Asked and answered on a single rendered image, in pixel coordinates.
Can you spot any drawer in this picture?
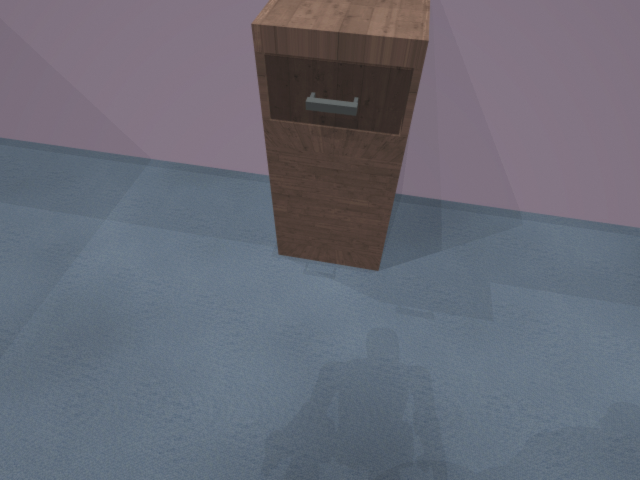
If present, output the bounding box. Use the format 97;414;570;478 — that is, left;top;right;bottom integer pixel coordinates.
265;53;412;135

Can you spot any cabinet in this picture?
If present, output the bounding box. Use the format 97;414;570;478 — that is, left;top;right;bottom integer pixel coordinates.
251;0;430;271

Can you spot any handle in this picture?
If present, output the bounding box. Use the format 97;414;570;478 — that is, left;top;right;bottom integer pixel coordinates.
306;92;359;116

